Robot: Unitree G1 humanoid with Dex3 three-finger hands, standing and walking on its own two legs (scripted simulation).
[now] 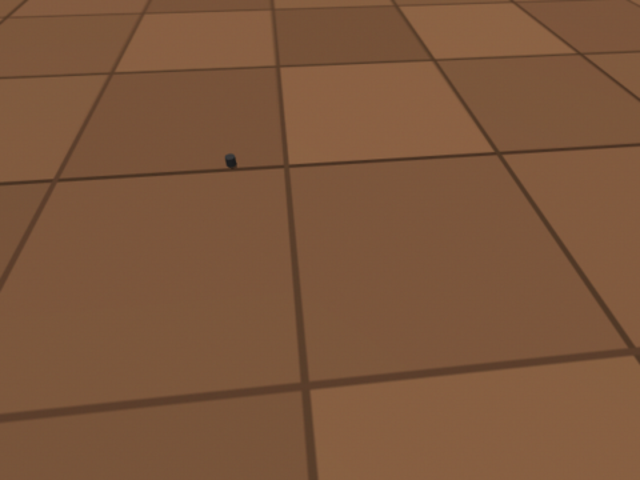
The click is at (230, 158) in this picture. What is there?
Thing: low tin
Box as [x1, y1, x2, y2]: [225, 154, 235, 167]
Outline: 227,154 225,156 227,166 234,166 234,155
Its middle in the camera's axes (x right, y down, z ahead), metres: -0.46 -0.41 +2.00
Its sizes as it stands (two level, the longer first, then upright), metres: 0.051 0.051 0.050
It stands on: the floor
